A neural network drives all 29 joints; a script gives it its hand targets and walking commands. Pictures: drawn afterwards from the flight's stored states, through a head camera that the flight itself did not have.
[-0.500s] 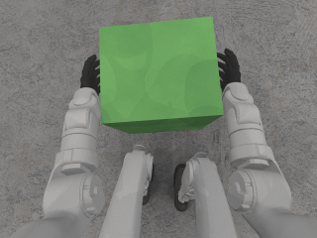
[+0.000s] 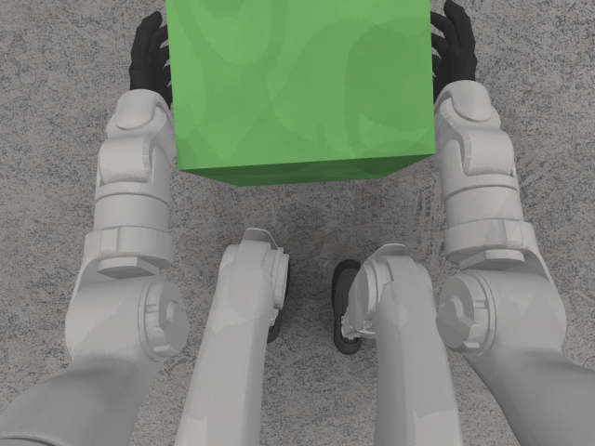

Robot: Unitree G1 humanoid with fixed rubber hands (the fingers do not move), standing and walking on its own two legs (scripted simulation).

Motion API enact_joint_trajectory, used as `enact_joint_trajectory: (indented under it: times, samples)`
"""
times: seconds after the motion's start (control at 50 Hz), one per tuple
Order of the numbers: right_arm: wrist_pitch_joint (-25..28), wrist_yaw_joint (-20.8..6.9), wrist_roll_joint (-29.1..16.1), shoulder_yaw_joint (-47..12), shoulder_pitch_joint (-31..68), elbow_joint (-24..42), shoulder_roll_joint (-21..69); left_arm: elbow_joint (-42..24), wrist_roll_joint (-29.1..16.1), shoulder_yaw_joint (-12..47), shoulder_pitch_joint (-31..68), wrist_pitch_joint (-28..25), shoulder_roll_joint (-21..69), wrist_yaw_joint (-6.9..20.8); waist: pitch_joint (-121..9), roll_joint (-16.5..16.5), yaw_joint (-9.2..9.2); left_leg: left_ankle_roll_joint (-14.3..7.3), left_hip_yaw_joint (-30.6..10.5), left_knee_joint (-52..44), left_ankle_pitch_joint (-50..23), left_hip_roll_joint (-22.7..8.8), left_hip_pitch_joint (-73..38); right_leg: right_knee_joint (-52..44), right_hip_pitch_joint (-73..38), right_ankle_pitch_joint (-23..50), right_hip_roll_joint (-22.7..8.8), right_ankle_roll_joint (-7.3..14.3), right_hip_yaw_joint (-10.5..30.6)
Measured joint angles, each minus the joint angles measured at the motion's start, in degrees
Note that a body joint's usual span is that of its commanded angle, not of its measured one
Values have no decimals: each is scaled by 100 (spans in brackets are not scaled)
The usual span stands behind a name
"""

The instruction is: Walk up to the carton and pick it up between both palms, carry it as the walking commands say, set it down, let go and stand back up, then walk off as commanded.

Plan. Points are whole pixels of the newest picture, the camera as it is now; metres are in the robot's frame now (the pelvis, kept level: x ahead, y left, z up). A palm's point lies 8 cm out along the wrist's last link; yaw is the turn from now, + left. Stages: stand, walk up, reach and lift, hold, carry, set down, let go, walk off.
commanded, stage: set down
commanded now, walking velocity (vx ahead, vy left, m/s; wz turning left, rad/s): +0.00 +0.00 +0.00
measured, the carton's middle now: (303, 94) +0.51 +0.06 -0.19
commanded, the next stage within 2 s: none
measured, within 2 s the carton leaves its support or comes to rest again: neither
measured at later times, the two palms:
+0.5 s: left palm (174, 88) +0.50 +0.23 -0.19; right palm (427, 78) +0.54 -0.10 -0.19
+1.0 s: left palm (189, 92) +0.51 +0.23 -0.25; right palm (413, 82) +0.56 -0.10 -0.25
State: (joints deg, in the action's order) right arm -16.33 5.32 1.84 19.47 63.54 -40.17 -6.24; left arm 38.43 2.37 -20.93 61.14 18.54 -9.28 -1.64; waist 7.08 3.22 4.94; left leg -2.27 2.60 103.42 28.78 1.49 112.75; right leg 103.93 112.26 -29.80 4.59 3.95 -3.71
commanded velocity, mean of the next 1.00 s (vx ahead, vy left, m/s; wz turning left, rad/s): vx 0.00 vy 0.00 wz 0.00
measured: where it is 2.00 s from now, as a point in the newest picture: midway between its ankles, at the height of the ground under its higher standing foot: (308, 317)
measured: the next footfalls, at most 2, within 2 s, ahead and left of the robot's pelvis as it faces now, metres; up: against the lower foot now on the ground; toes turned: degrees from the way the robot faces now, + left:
none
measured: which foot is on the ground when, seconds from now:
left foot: down 0.00-1.00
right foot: down 0.00-1.00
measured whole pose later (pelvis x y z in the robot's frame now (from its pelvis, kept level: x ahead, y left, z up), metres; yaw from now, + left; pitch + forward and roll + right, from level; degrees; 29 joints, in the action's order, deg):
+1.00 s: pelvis -0.01 +0.00 -0.10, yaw +0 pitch +28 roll +1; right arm -14.7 8.7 -8.4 8.3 83.1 -51.9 -17.5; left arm 47.8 -7.0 -13.7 79.5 16.9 -17.7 -6.5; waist 30.0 3.3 5.3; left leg -3.1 4.8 124.2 33.2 0.9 119.1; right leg 125.5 119.2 -34.2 5.1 3.8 -4.1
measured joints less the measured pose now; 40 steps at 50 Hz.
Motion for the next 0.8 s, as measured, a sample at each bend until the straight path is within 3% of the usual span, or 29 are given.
enact_joint_trajectory:
  times: [0.16,0.3,0.56,0.66,0.8]
  samples:
    - [-48,65,-269,-190,1054,497,-480,-523,-285,68,1076,54,-313,-164,2396,-52,41,-13,48,393,35,28,-745,427,-727,-46,35,-31,49]
    - [-277,203,-547,-467,1030,461,-639,-575,-581,351,996,295,-416,-392,2319,-70,16,-43,30,920,108,46,-270,923,-300,-143,1,-44,-37]
    - [34,47,-315,-215,1984,-968,-877,780,-279,144,1992,64,-591,-288,2279,-1,9,-94,168,1348,75,4,153,1418,174,-119,-8,-59,14]
    - [57,60,-414,-370,1961,-970,-929,735,-316,233,1944,52,-618,-288,2293,30,3,-90,173,1591,136,-16,470,1658,495,-171,-11,-33,-27]
    - [42,256,-859,-872,1831,-833,-1058,573,-705,540,1769,38,-728,-433,2315,33,-3,-91,182,1933,294,-49,773,1988,807,-307,0,-6,-76]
